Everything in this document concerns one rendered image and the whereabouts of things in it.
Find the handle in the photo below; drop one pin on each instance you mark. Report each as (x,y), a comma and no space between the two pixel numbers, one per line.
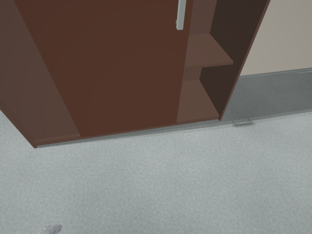
(180,14)

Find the wardrobe door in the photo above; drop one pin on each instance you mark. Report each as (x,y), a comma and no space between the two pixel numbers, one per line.
(26,85)
(117,64)

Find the robot left hand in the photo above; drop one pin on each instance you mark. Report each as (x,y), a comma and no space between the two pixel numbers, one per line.
(51,229)

